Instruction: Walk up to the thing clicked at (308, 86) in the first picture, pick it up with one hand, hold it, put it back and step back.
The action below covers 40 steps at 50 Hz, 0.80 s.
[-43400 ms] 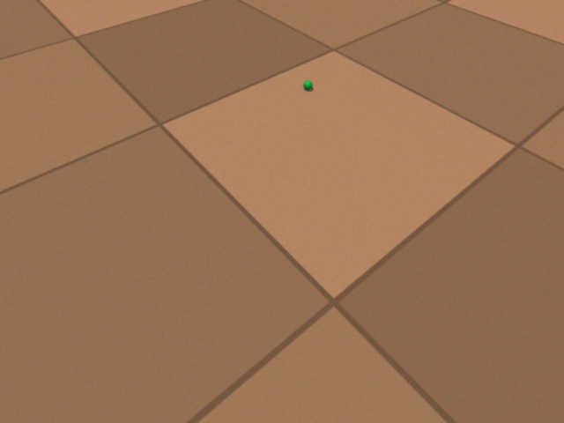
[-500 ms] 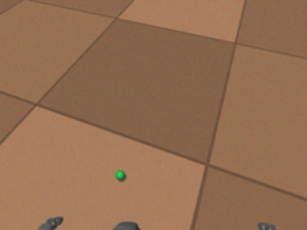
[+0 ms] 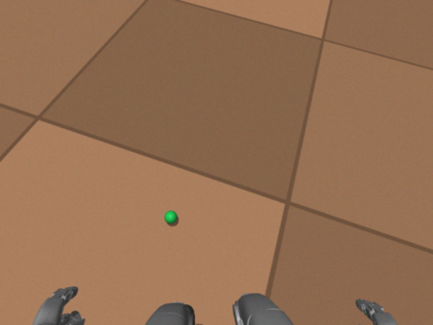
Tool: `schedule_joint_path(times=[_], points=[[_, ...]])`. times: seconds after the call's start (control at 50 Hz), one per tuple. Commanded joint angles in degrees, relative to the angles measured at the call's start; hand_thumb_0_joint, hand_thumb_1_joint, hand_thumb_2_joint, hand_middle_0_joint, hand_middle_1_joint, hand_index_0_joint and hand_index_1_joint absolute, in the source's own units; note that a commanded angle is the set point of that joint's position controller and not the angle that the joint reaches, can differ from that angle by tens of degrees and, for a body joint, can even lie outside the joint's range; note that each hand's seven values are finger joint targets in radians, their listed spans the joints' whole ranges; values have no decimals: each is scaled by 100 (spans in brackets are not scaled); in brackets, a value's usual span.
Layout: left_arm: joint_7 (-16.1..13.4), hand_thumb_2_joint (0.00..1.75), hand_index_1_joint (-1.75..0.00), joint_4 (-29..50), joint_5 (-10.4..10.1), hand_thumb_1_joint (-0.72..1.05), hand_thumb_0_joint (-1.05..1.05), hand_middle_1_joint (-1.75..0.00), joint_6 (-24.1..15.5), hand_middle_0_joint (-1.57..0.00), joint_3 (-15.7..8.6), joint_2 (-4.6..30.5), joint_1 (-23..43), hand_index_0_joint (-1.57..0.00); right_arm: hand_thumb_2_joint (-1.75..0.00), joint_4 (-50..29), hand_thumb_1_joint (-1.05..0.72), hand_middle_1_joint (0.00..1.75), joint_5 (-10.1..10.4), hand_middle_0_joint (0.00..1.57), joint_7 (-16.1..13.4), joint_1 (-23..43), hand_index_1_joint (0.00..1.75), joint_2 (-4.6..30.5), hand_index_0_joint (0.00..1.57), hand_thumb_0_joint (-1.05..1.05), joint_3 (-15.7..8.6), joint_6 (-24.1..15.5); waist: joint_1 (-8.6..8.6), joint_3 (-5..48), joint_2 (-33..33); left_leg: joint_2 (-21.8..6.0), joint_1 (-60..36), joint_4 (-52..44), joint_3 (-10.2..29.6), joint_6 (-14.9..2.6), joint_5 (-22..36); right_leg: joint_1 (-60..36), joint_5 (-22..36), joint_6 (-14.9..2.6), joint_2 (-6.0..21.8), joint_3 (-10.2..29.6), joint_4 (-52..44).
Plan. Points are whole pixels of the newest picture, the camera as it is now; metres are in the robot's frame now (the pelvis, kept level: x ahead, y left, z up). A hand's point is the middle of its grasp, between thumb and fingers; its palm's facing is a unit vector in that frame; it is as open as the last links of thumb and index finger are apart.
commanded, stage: step back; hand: left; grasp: from above
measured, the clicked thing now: (170, 217) +0.53 +0.18 -0.74
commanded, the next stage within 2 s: none
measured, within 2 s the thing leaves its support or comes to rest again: neither
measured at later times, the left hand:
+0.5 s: hand out of the picture -0.03 +0.24 -0.14, palm faces +0.00 -0.91 -0.41, open 7.4 cm
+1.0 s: hand out of the picture -0.23 +0.25 -0.17, palm faces -0.04 -0.92 -0.39, open 7.4 cm
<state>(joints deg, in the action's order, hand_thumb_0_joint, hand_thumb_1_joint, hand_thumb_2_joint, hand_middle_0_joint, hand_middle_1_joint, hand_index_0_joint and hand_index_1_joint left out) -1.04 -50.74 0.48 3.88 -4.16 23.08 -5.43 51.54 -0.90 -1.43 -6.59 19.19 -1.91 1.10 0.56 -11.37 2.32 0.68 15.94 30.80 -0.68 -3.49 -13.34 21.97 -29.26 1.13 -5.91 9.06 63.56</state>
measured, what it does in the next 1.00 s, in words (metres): walks backwards: right foot, then left foot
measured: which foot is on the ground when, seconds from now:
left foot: down 0.00-0.26, up 0.28-0.58, down 0.60-1.00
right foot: up 0.00-0.20, down 0.22-0.62, up 0.64-1.00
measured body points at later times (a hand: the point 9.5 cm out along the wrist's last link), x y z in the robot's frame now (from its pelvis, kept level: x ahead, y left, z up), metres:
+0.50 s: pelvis -0.14 -0.02 -0.01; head -0.09 -0.03 +0.44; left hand -0.03 +0.29 -0.11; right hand -0.08 -0.36 -0.13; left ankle -0.19 +0.11 -0.68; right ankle -0.09 -0.14 -0.74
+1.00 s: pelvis -0.32 -0.03 -0.02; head -0.25 -0.02 +0.42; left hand -0.23 +0.29 -0.15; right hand -0.16 -0.35 -0.11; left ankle -0.22 +0.10 -0.74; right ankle -0.35 -0.18 -0.73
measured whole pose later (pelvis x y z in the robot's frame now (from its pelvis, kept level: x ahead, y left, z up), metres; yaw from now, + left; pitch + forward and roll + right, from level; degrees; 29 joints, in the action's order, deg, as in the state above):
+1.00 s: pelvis -0.32 -0.03 -0.02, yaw -3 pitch -2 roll +0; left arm 0.2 -48.2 1.4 3.5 -5.3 24.0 -10.8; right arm 44.7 -1.3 -1.2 -3.3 22.1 -2.2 1.0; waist -2.0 -11.1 1.8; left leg -3.6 24.0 38.3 -1.7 0.2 -11.9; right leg 14.5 -24.5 0.9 -0.5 4.5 42.3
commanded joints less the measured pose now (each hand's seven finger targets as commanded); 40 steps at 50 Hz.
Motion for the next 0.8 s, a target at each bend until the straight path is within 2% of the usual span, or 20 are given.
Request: schedule_joint_path(times=[0.0,0.1,0.18,0.2,0.22,0.24,0.26,0.32,0.34,0.38,0.42,0.46,0.52,0.56,0.58,0.6,0.62,0.64,0.7,0.78], points=[[-65,90,-30,535,-10,90,0,-30,-153,-20,-277,869,-115,-20,-90,-410,-90,30,-28,20,-111,-384,30,1638,20,0,-458,-78,242,1418,-947,-1617,-1830,-329,1445,-1137,3638,486,-100,72,226,-88,-799],[14,90,-30,443,52,90,0,-30,-172,-20,-324,904,-553,-20,-90,-630,-90,30,-43,20,-39,-107,30,1773,20,0,-510,-61,118,1700,-1062,-1691,-1217,-491,1548,-1040,2073,-279,196,-76,488,-482,-1794],[102,90,-30,148,107,90,0,-30,-188,-20,-404,914,-1331,-20,-90,-738,-90,30,-2,20,19,441,30,1809,20,0,-513,8,-318,1582,-1052,-1428,405,-467,1281,-461,396,-1624,1293,-428,586,-692,-3151],[104,90,-30,167,157,90,0,-30,-208,-20,-454,1060,-1341,-20,-90,-703,-90,30,28,20,21,394,30,1657,20,0,-472,28,-299,1477,-565,-1042,779,-62,1072,-161,-252,-1635,1053,-592,904,-92,-3724],[112,90,-30,340,204,90,0,-30,-248,-20,-534,1397,-1082,-20,-90,-731,-90,30,63,20,24,283,30,1451,20,0,-408,29,-219,1128,551,-187,1527,935,685,203,-1380,-1402,695,-1023,1758,1355,-4427],[129,90,-30,596,168,90,0,-30,-245,-20,-604,1855,-548,-20,-90,-706,-90,30,59,20,-21,300,30,1370,20,0,-415,47,-295,798,1294,582,1279,2472,366,421,-2083,-178,481,-1765,2745,2169,-5032],[97,90,-30,844,224,90,0,-30,-266,-20,-598,1925,-105,-20,-90,-610,-90,30,4,20,-37,170,30,1567,20,0,-500,71,-230,468,1224,443,828,3437,793,476,-2083,863,288,-2031,3041,2566,-5217],[25,90,-30,995,176,90,0,-30,-313,-20,-438,1178,569,-20,-90,-258,-90,30,96,20,34,-479,30,1473,20,0,-434,52,239,450,499,760,848,3820,1037,378,-1106,336,1677,-1137,1740,442,-4669],[22,90,-30,998,170,90,0,-30,-285,-20,-469,1156,592,-20,-90,-262,-90,30,82,20,14,-620,30,1407,20,0,-401,41,242,600,575,792,884,3895,960,396,-1045,187,1604,-983,1596,182,-4608],[28,90,-30,1066,200,90,0,-30,-280,-20,-474,1126,222,-20,-90,-307,-90,30,67,20,-12,-657,30,1508,20,0,-377,7,-42,831,530,693,1013,3705,811,478,-1137,-476,1569,-1106,1660,282,-4467],[-12,90,-30,1016,206,90,0,-30,-277,-20,-442,1009,-218,-20,-90,-416,-90,30,82,20,-39,-526,30,1443,20,0,-321,-54,-245,1153,581,504,1526,2747,727,550,-1532,-1840,2461,-1279,1840,337,-4099],[-50,90,-30,1009,187,90,0,-30,-262,-20,-465,1045,-361,-20,-90,-500,-90,30,36,20,-54,-488,30,1350,20,0,-298,-85,-335,1399,705,243,1328,2127,601,546,-1870,-2286,3307,-1401,2118,379,-3817],[-56,90,-30,1063,153,90,0,-30,-189,-20,-437,1144,-331,-20,-90,-428,-90,30,-2,20,-47,-818,30,1302,20,0,-324,-117,-239,1671,959,-23,592,348,384,350,-1293,-2306,4102,-1211,2040,218,-3222],[-3,90,-30,1116,53,90,0,-30,-96,-20,-384,1215,-191,-20,-90,-216,-90,30,-36,20,-37,-1204,30,1336,20,0,-388,-133,16,1709,543,136,-269,-946,-16,317,348,-1708,3696,-883,1716,-167,-2762],[15,90,-30,1199,35,90,0,-30,-58,-20,-310,1000,-213,-20,-90,-248,-90,30,-108,20,-43,-1160,30,1549,20,0,-469,-140,-4,1634,115,-333,-683,-1004,714,180,623,-857,2774,-621,1440,-238,-2530],[32,90,-30,1291,-5,90,0,-30,-60,-20,-264,779,-192,-20,-90,-322,-90,30,-177,20,-35,-1104,30,2088,20,0,-589,-144,-33,1578,-1268,-1611,-972,-1113,2479,-283,1389,222,1200,-303,675,-738,-1575],[-38,90,-30,1326,14,90,0,-30,-65,-20,-405,1011,240,-20,-90,-480,-90,30,-143,20,11,-691,30,2562,20,0,-648,-104,230,1247,-1666,-2332,35,-1291,3136,-1210,1683,335,-677,-158,140,-416,-516],[-74,90,-30,1294,95,90,0,-30,-59,-20,-446,1145,453,-20,-90,-562,-90,30,-174,20,-35,-400,30,2528,20,0,-664,-151,273,945,-1577,-2587,672,-1385,3519,-1498,1627,160,-831,-164,252,206,370],[-20,90,-30,944,-49,90,0,-30,-35,-20,-411,965,-357,-20,-90,-684,-90,30,-185,20,-90,193,30,1711,20,0,-420,-178,-339,913,-845,-1386,-221,-711,1337,-761,2729,754,91,-252,-35,307,1022],[-17,90,-30,945,50,90,0,-30,-85,-20,-430,891,-324,-20,-90,-592,-90,30,-82,20,-103,-438,30,1550,20,0,-457,-167,6,1182,-955,-1352,-1403,-326,1371,-836,2953,1039,113,23,37,120,480]])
